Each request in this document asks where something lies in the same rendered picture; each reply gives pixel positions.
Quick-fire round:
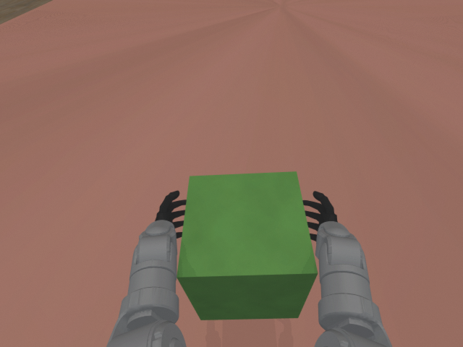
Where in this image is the robot left upper arm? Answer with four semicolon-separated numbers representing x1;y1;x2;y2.
107;320;186;347

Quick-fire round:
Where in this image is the left robot hand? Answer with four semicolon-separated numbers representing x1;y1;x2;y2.
155;191;187;239

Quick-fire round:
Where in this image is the left robot forearm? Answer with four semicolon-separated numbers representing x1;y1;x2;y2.
107;220;179;345

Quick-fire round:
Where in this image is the carton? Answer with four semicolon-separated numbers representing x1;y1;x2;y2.
177;171;318;320

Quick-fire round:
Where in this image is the right robot forearm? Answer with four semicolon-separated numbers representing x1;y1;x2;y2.
315;221;392;347

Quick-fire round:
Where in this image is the right robot hand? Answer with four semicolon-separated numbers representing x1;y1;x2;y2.
303;191;338;241

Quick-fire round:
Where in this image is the robot right upper arm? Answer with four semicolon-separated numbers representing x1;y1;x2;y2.
314;328;387;347

